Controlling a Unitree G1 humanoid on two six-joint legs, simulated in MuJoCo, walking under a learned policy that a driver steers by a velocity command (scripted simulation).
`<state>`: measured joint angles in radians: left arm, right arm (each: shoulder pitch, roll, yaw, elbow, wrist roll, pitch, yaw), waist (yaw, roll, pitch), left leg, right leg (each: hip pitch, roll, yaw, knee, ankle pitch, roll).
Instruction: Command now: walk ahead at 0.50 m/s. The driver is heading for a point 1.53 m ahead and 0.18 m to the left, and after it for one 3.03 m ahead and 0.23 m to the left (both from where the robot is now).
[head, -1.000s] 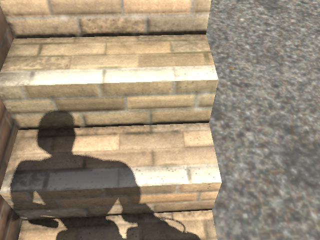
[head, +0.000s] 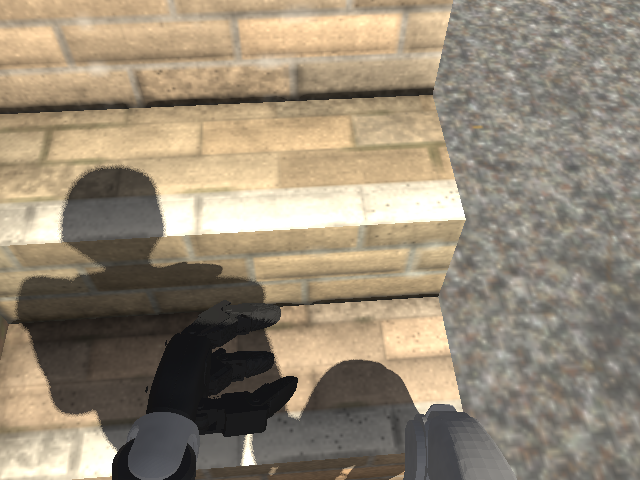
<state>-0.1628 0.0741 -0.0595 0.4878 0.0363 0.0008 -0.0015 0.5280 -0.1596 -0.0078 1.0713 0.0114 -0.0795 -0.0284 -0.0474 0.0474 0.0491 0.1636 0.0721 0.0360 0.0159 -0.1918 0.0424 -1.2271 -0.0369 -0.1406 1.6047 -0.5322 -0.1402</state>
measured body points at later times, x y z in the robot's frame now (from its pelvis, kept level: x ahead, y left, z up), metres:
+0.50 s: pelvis +0.26 -0.02 +0.21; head +0.30 -0.06 +0.66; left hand +0.12 +0.16 +0.09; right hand +0.52 -0.11 +0.13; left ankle +0.40 +0.06 -0.27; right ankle +0.16 -0.10 -0.54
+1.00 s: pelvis +0.52 -0.01 +0.40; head +0.55 +0.01 +0.85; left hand +0.65 +0.21 +0.26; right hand +0.51 -0.26 +0.27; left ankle +0.41 +0.05 -0.34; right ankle +0.46 -0.14 -0.15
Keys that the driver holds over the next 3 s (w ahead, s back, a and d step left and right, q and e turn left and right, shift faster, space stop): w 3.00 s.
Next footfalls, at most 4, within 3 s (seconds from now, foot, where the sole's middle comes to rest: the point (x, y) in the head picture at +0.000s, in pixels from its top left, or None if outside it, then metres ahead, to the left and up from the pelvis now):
0.02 right None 0.20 -0.11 -0.58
0.54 left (293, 381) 0.45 0.05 -0.38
0.84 right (430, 370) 0.45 -0.15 -0.36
1.38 left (320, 387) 0.41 0.01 -0.31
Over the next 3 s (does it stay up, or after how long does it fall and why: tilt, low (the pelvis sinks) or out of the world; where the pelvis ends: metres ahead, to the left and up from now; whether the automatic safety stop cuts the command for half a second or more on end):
stays up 0.87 0.08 0.81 its command is cut before an obstacle after 1.4 s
